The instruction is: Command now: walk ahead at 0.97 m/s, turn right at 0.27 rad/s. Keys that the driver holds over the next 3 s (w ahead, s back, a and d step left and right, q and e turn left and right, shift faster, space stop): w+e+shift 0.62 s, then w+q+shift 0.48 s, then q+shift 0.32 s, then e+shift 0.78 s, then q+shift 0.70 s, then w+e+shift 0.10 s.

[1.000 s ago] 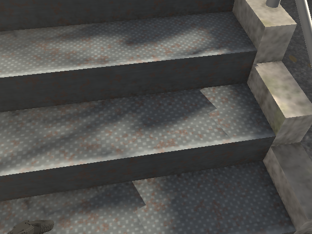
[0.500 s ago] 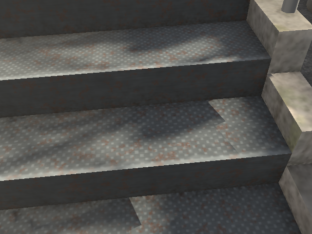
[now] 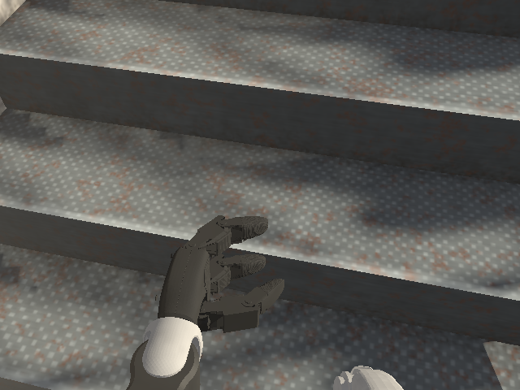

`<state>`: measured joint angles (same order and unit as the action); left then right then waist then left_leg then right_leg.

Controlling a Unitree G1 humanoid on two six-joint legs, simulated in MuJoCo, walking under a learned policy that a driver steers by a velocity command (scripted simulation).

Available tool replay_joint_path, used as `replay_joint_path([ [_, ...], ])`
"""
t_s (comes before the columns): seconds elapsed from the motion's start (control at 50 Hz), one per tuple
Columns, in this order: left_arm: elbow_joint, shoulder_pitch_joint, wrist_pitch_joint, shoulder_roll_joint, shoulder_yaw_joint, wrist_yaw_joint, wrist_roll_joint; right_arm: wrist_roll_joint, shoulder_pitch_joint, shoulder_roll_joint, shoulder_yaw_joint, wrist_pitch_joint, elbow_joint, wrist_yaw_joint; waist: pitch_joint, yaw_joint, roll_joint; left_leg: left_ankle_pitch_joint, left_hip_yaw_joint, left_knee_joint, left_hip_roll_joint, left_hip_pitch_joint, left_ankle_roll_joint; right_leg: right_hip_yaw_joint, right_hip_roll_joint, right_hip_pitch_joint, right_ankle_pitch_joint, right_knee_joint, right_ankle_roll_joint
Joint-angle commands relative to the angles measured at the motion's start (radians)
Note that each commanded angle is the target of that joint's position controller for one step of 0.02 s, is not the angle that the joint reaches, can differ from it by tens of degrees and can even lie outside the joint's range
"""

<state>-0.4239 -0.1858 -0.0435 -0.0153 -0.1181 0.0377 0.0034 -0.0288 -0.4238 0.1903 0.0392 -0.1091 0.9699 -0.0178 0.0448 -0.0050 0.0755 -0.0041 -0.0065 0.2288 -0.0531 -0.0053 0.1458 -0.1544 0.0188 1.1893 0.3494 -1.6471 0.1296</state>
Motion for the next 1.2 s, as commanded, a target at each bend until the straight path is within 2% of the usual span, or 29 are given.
replay_joint_path([
  [0.02, -0.140, 0.466, 0.021, 0.362, 0.151, 0.007, -0.022, -0.038, 0.215, 0.362, 0.109, -0.067, -0.189, -0.009, 0.387, -0.274, -0.039, -1.906, 0.009, 0.450, 0.239, 0.037, -0.018, -0.063, 0.106, -0.873, 0.027, 0.482, 0.001],
  [0.04, -0.172, 0.581, 0.009, 0.411, 0.177, -0.001, -0.038, -0.019, 0.299, 0.340, 0.120, -0.069, -0.231, 0.007, 0.380, -0.362, -0.109, -1.634, 0.036, 0.948, 0.142, -0.032, -0.033, 0.050, 0.081, -0.906, -0.038, 0.920, 0.071],
  [0.06, -0.283, 0.566, -0.005, 0.380, 0.200, -0.020, -0.060, 0.040, 0.428, 0.155, 0.078, -0.065, -0.301, 0.022, 0.251, -0.299, -0.246, -0.331, 0.050, 1.323, -0.016, 0.294, -0.049, 0.226, 0.019, -1.040, -0.178, 1.174, 0.126],
  [0.08, -0.327, 0.446, -0.021, 0.317, 0.193, -0.035, -0.026, 0.124, 0.322, -0.063, 0.011, -0.071, -0.402, 0.024, 0.071, -0.061, -0.292, 0.138, -0.096, 1.800, -0.100, 0.797, -0.091, 0.559, -0.046, -1.062, -0.891, 0.985, 0.156],
  [0.1, -0.329, 0.436, -0.013, 0.241, 0.170, -0.031, 0.018, 0.129, 0.241, -0.131, -0.016, -0.057, -0.452, 0.047, 0.179, 0.031, -0.188, 0.180, -0.124, 2.038, -0.087, 1.047, -0.062, 0.853, -0.151, -1.175, -0.416, 1.163, 0.261],
  [0.14, -0.404, 0.494, -0.024, 0.191, 0.165, -0.032, 0.034, 0.142, 0.345, -0.207, -0.081, -0.043, -0.516, 0.056, -0.056, 0.060, -0.037, 0.271, -0.114, 2.199, 0.000, 1.327, -0.012, 0.776, -0.128, -1.026, 0.102, 1.292, 0.208],
  [0.26, -0.515, 0.585, -0.100, 0.286, 0.167, -0.035, -0.016, 0.082, 0.768, -0.119, -0.137, 0.000, -0.742, -0.015, -0.255, 0.037, 0.022, 0.491, 0.071, 1.609, 0.144, 1.117, -0.053, 0.489, -0.053, -0.509, -0.116, 1.652, 0.098],
  [0.3, -0.467, 0.636, -0.078, 0.334, 0.182, 0.013, -0.069, 0.030, 0.639, -0.085, -0.132, 0.009, -0.685, -0.003, -0.008, 0.022, 0.074, 0.421, 0.252, 1.126, 0.025, 0.293, -0.077, 0.414, -0.017, -0.343, -0.826, 1.724, 0.136],
  [0.36, -0.353, 0.451, -0.124, 0.594, 0.288, -0.027, -0.023, 0.029, 0.050, 0.125, -0.002, 0.033, -0.535, -0.021, 0.494, 0.373, -0.151, 0.484, 0.024, 0.786, 0.009, 0.023, -0.026, 0.457, -0.121, -0.942, -1.931, 0.898, 0.098],
  [0.38, -0.314, 0.415, -0.169, 0.486, 0.280, -0.071, -0.014, 0.055, 0.017, 0.207, 0.039, 0.026, -0.476, -0.023, 0.507, 0.340, -0.016, 0.599, -0.206, 0.605, 0.106, -0.068, 0.023, 0.450, -0.016, -0.853, -1.435, 0.550, 0.078],
  [0.4, -0.222, 0.401, -0.165, 0.332, 0.264, -0.088, -0.028, 0.066, 0.125, 0.277, 0.065, 0.024, -0.429, -0.031, 0.469, 0.197, 0.391, 0.482, -0.886, 0.170, 0.407, -0.098, 0.141, 0.363, 0.180, -0.469, -0.330, 0.038, -0.019],
  [0.46, -0.137, 0.338, -0.086, 0.145, 0.196, -0.064, 0.068, 0.044, 0.264, -0.013, 0.006, -0.003, -0.282, -0.011, 0.021, 0.011, -0.118, 0.750, -0.581, 0.191, 0.416, 0.211, 0.099, 0.278, 0.019, -0.100, -0.290, -0.505, 0.030],
  [0.52, -0.070, 0.246, -0.022, 0.024, 0.118, -0.055, 0.038, 0.081, 0.080, -0.062, 0.001, -0.040, -0.040, 0.013, -0.132, -0.026, -0.073, 0.354, -0.165, 0.106, 0.376, 0.184, -0.032, 0.305, -0.005, 0.205, 0.014, -0.786, 0.083],
  [0.62, 0.079, -0.015, 0.043, 0.081, 0.097, 0.008, 0.018, 0.064, 0.129, -0.025, -0.013, -0.052, 0.061, 0.034, -0.280, -0.144, -0.108, -0.133, 0.302, -0.177, 0.219, 0.452, -0.118, 0.147, -0.004, 0.039, 0.139, -0.242, 0.074],
  [0.68, -0.074, 0.313, 0.032, 0.234, 0.116, -0.036, 0.002, -0.062, 0.103, 0.257, 0.022, -0.094, -0.052, -0.029, 0.151, -0.196, -0.051, -1.329, 0.273, -0.150, 0.234, 0.510, 0.055, -0.110, 0.116, -0.949, -0.128, 0.225, 0.011],
  [0.72, -0.180, 0.681, 0.018, 0.336, 0.161, -0.036, -0.015, -0.075, 0.260, 0.421, 0.077, -0.115, -0.130, -0.010, 0.443, -0.379, 0.033, -1.806, 0.208, 0.385, 0.305, 0.204, 0.077, -0.015, 0.127, -1.136, -0.163, 0.515, -0.005],
  [0.74, -0.142, 0.647, -0.024, 0.294, 0.178, -0.028, 0.011, -0.087, 0.188, 0.317, 0.084, -0.086, -0.116, 0.011, 0.378, -0.336, 0.042, -0.743, 0.187, 0.675, 0.157, 0.121, -0.044, 0.262, 0.049, -1.151, -0.411, 1.162, -0.070],
  [0.76, -0.211, 0.646, -0.019, 0.491, 0.218, -0.008, 0.053, -0.032, -0.028, 0.194, 0.070, -0.040, -0.196, 0.039, 0.455, -0.155, -0.400, 0.297, -0.019, 1.445, -0.077, 0.516, -0.147, 0.763, -0.353, -1.502, -1.608, 0.978, 0.004],
  [0.78, -0.220, 0.641, -0.003, 0.483, 0.230, 0.009, 0.022, 0.025, -0.039, 0.126, 0.065, -0.034, -0.206, 0.062, 0.605, -0.118, -0.125, 0.204, -0.330, 1.782, -0.112, 0.633, -0.108, 0.895, -0.355, -1.444, -1.585, 1.072, 0.051],
  [0.82, -0.280, 0.440, -0.015, 0.431, 0.235, 0.000, 0.017, 0.055, 0.170, -0.009, 0.040, -0.004, -0.362, 0.049, 0.268, 0.000, -0.001, 0.072, -0.217, 2.062, -0.066, 0.931, -0.102, 0.725, -0.304, -1.183, -0.519, 1.088, 0.083],
  [0.86, -0.381, 0.469, -0.039, 0.261, 0.178, -0.038, 0.030, 0.099, 0.199, -0.132, -0.021, 0.022, -0.415, 0.042, 0.077, 0.074, -0.118, 0.173, -0.148, 2.062, -0.031, 1.112, -0.027, 0.394, -0.185, -1.029, -0.079, 1.155, 0.042],
  [0.9, -0.426, 0.446, -0.081, 0.164, 0.145, -0.035, 0.041, 0.067, 0.264, -0.102, -0.032, 0.051, -0.407, 0.041, -0.046, 0.069, -0.055, 0.271, -0.141, 2.036, -0.030, 1.182, -0.004, 0.279, -0.201, -0.896, -0.077, 1.290, 0.029],
  [0.96, -0.509, 0.528, -0.120, 0.258, 0.158, -0.048, 0.056, 0.042, 0.450, -0.147, -0.057, 0.085, -0.504, 0.002, -0.105, 0.071, -0.120, 0.424, -0.112, 2.198, -0.011, 1.370, 0.028, 0.223, -0.294, -0.868, 0.024, 1.487, 0.021],
  [1.04, -0.512, 0.518, -0.096, 0.286, 0.133, -0.010, -0.001, 0.031, 0.527, -0.057, -0.072, 0.109, -0.545, 0.012, -0.104, 0.096, -0.117, 0.264, 0.141, 1.428, 0.034, 0.853, 0.017, -0.092, -0.170, -0.629, -0.297, 1.800, -0.003],
  [1.1, -0.424, 0.512, -0.105, 0.496, 0.173, 0.058, -0.086, 0.045, 0.204, -0.006, -0.046, 0.113, -0.395, 0.040, 0.196, 0.197, -0.216, 0.407, 0.269, 1.229, -0.064, 0.540, 0.020, -0.127, -0.242, -1.031, -1.862, 1.453, 0.039],
  [1.14, -0.325, 0.403, -0.100, 0.575, 0.216, 0.016, -0.042, 0.048, 0.057, 0.063, -0.024, 0.084, -0.369, 0.025, 0.335, 0.246, -0.305, 0.545, 0.154, 0.889, -0.132, 0.433, 0.031, -0.074, -0.315, -1.229, -2.268, 0.896, 0.054],
  [1.16, -0.286, 0.411, -0.089, 0.522, 0.221, -0.003, -0.033, 0.050, 0.073, 0.120, 0.011, 0.069, -0.362, 0.027, 0.321, 0.216, -0.271, 0.495, 0.007, 0.597, -0.191, 0.354, 0.048, -0.018, -0.282, -1.181, -2.039, 0.590, 0.025],
  [1.18, -0.222, 0.441, -0.097, 0.359, 0.196, -0.044, 0.024, 0.037, 0.222, 0.193, 0.047, 0.050, -0.373, 0.026, 0.240, 0.068, 0.067, -0.150, -0.412, 0.371, -0.014, 0.123, 0.137, 0.071, -0.076, -0.701, -0.353, 0.223, -0.106],
  [1.2, -0.112, 0.397, -0.098, 0.287, 0.167, -0.067, 0.061, 0.016, 0.229, 0.265, 0.073, 0.080, -0.357, -0.005, 0.292, 0.073, 0.170, -0.404, -0.909, 0.201, 0.160, 0.012, 0.300, 0.191, 0.094, -0.329, -0.138, -0.344, -0.133],
])
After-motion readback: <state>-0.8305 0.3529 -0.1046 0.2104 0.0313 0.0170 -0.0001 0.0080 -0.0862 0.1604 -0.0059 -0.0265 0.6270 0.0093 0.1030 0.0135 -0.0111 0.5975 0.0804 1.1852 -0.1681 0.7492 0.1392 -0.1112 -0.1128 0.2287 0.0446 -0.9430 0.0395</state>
